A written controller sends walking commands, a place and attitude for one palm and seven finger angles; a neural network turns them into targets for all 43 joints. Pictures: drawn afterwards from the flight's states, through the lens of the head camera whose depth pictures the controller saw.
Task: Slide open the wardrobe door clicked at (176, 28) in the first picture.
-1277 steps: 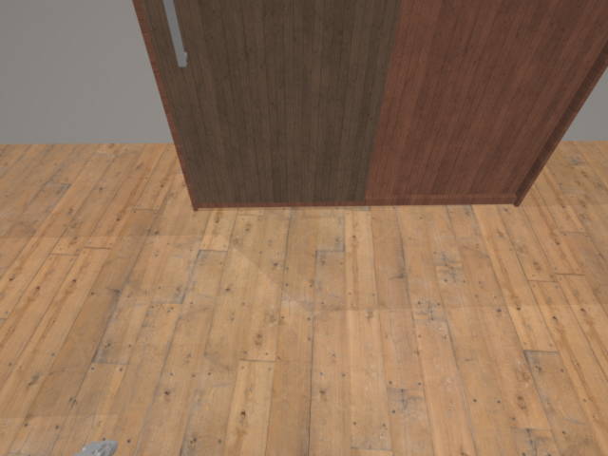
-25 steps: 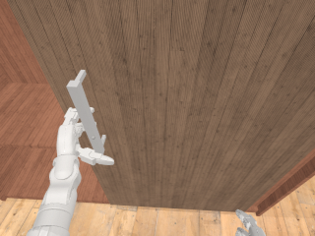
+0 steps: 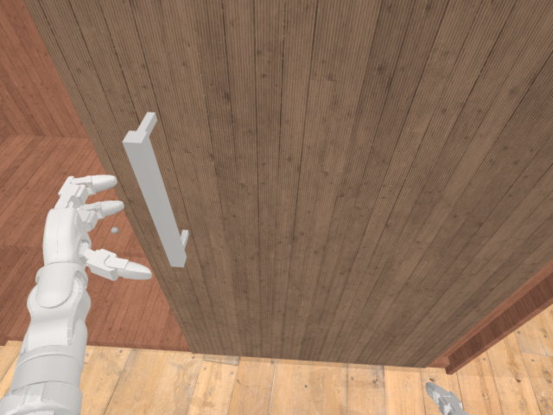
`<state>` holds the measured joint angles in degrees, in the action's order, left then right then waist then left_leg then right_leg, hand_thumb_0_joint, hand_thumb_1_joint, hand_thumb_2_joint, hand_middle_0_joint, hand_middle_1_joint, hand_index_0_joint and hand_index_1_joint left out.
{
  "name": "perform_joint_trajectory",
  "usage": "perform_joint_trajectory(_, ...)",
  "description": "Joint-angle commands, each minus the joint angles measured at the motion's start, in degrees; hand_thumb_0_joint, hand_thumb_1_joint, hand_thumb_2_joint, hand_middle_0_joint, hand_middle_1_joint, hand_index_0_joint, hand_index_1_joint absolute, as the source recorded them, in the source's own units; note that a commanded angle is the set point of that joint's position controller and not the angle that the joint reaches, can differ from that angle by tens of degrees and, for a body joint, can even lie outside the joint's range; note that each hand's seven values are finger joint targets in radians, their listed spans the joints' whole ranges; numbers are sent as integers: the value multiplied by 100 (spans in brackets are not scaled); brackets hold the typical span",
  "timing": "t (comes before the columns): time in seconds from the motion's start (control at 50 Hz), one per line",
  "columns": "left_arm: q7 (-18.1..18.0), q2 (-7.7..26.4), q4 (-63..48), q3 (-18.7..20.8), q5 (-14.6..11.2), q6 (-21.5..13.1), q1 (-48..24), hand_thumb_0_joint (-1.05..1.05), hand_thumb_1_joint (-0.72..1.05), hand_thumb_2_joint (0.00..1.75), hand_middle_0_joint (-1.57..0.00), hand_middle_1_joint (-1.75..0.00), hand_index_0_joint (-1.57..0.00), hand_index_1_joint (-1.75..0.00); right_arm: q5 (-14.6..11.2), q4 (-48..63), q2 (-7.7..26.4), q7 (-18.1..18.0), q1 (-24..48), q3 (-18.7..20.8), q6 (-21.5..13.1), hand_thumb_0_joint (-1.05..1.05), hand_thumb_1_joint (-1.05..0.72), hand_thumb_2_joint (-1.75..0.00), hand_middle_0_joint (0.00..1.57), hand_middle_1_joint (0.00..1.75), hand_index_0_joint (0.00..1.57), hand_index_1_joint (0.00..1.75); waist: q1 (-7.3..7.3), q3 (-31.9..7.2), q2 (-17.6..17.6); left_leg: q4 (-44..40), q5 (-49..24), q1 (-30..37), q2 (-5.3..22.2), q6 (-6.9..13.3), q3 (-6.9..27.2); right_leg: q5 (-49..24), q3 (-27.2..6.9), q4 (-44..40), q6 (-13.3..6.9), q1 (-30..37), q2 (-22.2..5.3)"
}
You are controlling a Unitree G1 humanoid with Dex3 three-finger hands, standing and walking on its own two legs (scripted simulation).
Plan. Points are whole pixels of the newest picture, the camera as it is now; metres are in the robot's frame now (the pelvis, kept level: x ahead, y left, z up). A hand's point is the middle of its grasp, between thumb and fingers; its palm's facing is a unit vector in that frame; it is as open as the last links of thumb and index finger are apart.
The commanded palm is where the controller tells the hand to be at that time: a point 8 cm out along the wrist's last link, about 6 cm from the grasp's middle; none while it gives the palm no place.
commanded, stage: slip the hand off the handle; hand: left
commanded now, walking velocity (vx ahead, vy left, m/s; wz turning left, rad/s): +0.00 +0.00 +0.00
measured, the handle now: (165, 200) +0.39 +0.19 +0.10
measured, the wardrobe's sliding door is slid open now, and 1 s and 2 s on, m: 0.67 0.67 0.67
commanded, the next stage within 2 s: draw the hand back to the body in 0.68 s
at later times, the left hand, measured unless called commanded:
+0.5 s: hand (87, 276) +0.27 +0.27 +0.08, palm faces +0.29 -0.95 -0.12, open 14.7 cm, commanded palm +0.23 +0.31 +0.09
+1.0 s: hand (75, 300) +0.23 +0.26 +0.10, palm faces +0.03 -1.00 -0.06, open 14.7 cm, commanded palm +0.19 +0.31 +0.11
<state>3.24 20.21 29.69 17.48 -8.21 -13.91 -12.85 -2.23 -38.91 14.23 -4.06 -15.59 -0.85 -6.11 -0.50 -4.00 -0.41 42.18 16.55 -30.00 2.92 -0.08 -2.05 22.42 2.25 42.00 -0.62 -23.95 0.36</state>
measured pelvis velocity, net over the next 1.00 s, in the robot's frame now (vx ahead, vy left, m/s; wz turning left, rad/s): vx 0.00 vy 0.00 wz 0.03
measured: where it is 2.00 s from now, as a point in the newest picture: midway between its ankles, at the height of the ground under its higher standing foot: outside the picture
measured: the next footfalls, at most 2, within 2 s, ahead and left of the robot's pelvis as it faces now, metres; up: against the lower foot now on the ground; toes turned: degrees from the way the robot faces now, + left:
none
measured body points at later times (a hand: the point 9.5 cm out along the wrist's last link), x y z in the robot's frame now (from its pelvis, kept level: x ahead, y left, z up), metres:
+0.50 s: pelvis -0.01 +0.01 +0.00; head -0.01 +0.02 +0.45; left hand +0.25 +0.32 +0.09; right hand +0.17 -0.22 -0.08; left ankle +0.05 +0.12 -0.71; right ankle -0.01 -0.11 -0.71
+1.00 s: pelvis +0.00 +0.00 +0.00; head -0.01 +0.00 +0.45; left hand +0.22 +0.31 +0.11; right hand +0.18 -0.23 -0.07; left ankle +0.05 +0.12 -0.71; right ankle -0.01 -0.11 -0.71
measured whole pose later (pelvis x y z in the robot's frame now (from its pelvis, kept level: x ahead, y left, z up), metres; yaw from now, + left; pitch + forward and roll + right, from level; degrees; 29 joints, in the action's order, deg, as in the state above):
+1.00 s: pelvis +0.00 +0.00 +0.00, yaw +1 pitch +2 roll -2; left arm 24.7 22.3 6.2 19.9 -21.7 -9.8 12.0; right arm -3.5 -36.7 14.3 -6.3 -14.5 -3.3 -14.8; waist 0.8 -4.4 -1.9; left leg 43.9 17.9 -27.8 2.9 0.0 -0.1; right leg 23.0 4.0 41.1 -0.5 -19.9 0.6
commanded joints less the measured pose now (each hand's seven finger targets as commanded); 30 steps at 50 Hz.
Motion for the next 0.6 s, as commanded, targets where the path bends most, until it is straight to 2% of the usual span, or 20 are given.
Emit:
perform_joint_trajectory(0.0, 216, 1315, -1079, 326, -164, -359, -1670, 0, -55, 20, -25, -115, -25, -115, -52, 799, 846, -58, 341, 309, -254, 0, -90, -90, 20, 30, 20, 30, 55, -1194, -300, -521, -465, 1142, -217, 199, 122, -944, -152, -820, -20, -280, 63)
perform_joint_trajectory(0.04, 258, 1175, -1348, 209, -152, -388, -1484, 0, -55, 20, -25, -115, -25, -115, -48, 849, 844, -44, 358, 325, -284, 0, -90, -90, 20, 30, 20, 30, 98, -1286, -407, -520, -552, 1242, -187, 200, 188, -963, -106, -762, -49, -267, 80)
perform_joint_trajectory(0.06, 280, 935, -1447, 38, -207, -381, -1274, 0, -55, 20, -25, -115, -25, -115, -52, 881, 815, -16, 341, 330, -312, 0, -90, -90, 20, 30, 20, 30, 90, -1340, -395, -522, -609, 1330, -179, 192, 197, -1009, -65, -740, -47, -288, 90)
perform_joint_trajectory(0.08, 254, 1216, -1590, 318, -235, -380, -1092, 0, -55, 20, -25, -115, -25, -115, -37, 901, 856, -13, 321, 355, -328, 0, -90, -90, 20, 30, 20, 30, 167, -1450, -299, -520, -678, 1319, -168, 186, 229, -1067, -50, -712, -48, -211, 98)
perform_joint_trajectory(0.12, 229, 1052, -1852, 239, -285, -363, -726, 0, -55, 20, -25, -115, -25, -115, -41, 984, 819, 11, 390, 339, -361, 0, -90, -90, 20, 30, 20, 30, 187, -1350, -296, -543, -679, 1294, -175, 185, 215, -1056, -23, -705, -35, -217, 103)
perform_joint_trajectory(0.14, 150, 1265, -1876, 449, -246, -354, -536, 0, -55, 20, -25, -115, -25, -115, -32, 959, 852, 2, 427, 339, -354, 0, -90, -90, 20, 30, 20, 30, 212, -1196, -177, -556, -632, 1185, -152, 196, 239, -1017, -23, -715, -38, -210, 112)
perform_joint_trajectory(0.16, 129, 1042, -2041, 262, -263, -337, -496, 0, -55, 20, -25, -115, -25, -115, -34, 1005, 817, 14, 465, 320, -370, 0, -90, -90, 20, 30, 20, 30, 178, -1219, -264, -575, -597, 1220, -164, 190, 225, -976, -4, -692, -28, -254, 102)
perform_joint_trajectory(0.2, 57, 1088, -2316, 295, -258, -317, -580, 0, -55, 20, -25, -115, -25, -115, -29, 1018, 803, -2, 526, 312, -412, 0, -90, -90, 20, 30, 20, 30, 152, -1079, -342, -636, -390, 1224, -145, 170, 270, -783, 8, -699, -26, -354, 109)
perform_joint_trajectory(0.24, -47, 1375, -2517, 559, -197, -313, -362, 0, -55, 20, -25, -115, -25, -115, -2, 1011, 825, -43, 585, 299, -419, 0, -90, -90, 20, 30, 20, 30, 190, -1026, -324, -645, -262, 1158, -146, 190, 269, -665, -19, -726, -28, -318, 104)
perform_joint_trajectory(0.26, -41, 1160, -2571, 404, -220, -309, -245, 0, -55, 20, -25, -115, -25, -115, -6, 1047, 774, -40, 609, 282, -437, 0, -90, -90, 20, 30, 20, 30, 181, -1079, -308, -661, -240, 1179, -152, 183, 255, -627, -14, -726, -24, -302, 97)
perform_joint_trajectory(0.32, 1, 1119, -2838, 346, -254, -343, -254, 0, -55, 20, -25, -115, -25, -115, -15, 1037, 748, -78, 688, 258, -521, 0, -90, -90, 20, 30, 20, 30, 136, -997, -501, -684, -78, 1245, -138, 157, 301, -520, -2, -711, -36, -383, 104)
perform_joint_trajectory(0.34, -14, 1136, -2831, 406, -233, -321, 13, 0, -55, 20, -25, -115, -25, -115, -1, 1029, 759, -88, 682, 252, -526, 0, -90, -90, 20, 30, 20, 30, 185, -964, -427, -689, -60, 1204, -128, 169, 323, -522, 4, -719, -37, -354, 109)
perform_joint_trajectory(0.36, 40, 853, -2793, 157, -284, -278, 70, 0, -55, 20, -25, -115, -25, -115, -26, 1041, 725, -89, 708, 228, -550, 0, -90, -90, 20, 30, 20, 30, 105, -911, -417, -691, 22, 1212, -137, 168, 307, -473, 6, -747, -21, -415, 101)
perform_joint_trajectory(0.38, 61, 981, -2881, 212, -299, -275, -161, 0, -55, 20, -25, -115, -25, -115, -35, 1012, 747, -104, 712, 228, -577, 0, -90, -90, 20, 30, 20, 30, 77, -872, -384, -706, 94, 1204, -123, 154, 357, -446, 14, -740, -24, -447, 103)
perform_joint_trajectory(0.44, 147, 1017, -2893, 278, -320, -165, 218, 0, -55, 20, -25, -115, -25, -115, -48, 1014, 753, -132, 733, 211, -628, 0, -90, -90, 20, 30, 20, 30, 139, -780, -390, -713, 135, 1166, -134, 164, 375, -442, -2, -777, -34, -395, 95)
perform_joint_trajectory(0.46, 194, 798, -2871, 125, -356, -111, 469, 0, -55, 20, -25, -115, -25, -115, -50, 1059, 714, -129, 738, 198, -651, 0, -90, -90, 20, 30, 20, 30, 152, -788, -377, -725, 124, 1174, -145, 158, 372, -448, 20, -776, -32, -381, 92)
perform_joint_trajectory(0.48, 209, 900, -2997, 180, -374, -89, 368, 0, -55, 20, -25, -115, -25, -115, -61, 1074, 736, -139, 751, 196, -667, 0, -90, -90, 20, 30, 20, 30, 131, -812, -330, -715, 139, 1173, -145, 155, 385, -438, 20, -780, -24, -391, 91)
perform_joint_trajectory(0.5, 234, 783, -3152, 46, -385, -85, 292, 0, -55, 20, -25, -115, -25, -115, -57, 1095, 710, -141, 786, 181, -699, 0, -90, -90, 20, 30, 20, 30, 110, -791, -444, -713, 159, 1221, -151, 153, 383, -431, 22, -772, -21, -427, 87)
perform_joint_trajectory(0.52, 229, 844, -3203, 149, -392, -70, 493, 0, -55, 20, -25, -115, -25, -115, -53, 1099, 705, -146, 773, 188, -723, 0, -90, -90, 20, 30, 20, 30, 164, -825, -497, -715, 137, 1234, -154, 144, 399, -450, 25, -766, -33, -381, 91)
perform_joint_trajectory(0.58, 208, 828, -3381, 143, -394, -37, 717, 0, -55, 20, -25, -115, -25, -115, -46, 1133, 702, -139, 793, 162, -757, 0, -90, -90, 20, 30, 20, 30, 151, -718, -347, -697, 108, 1161, -157, 153, 400, -453, 35, -782, -22, -370, 83)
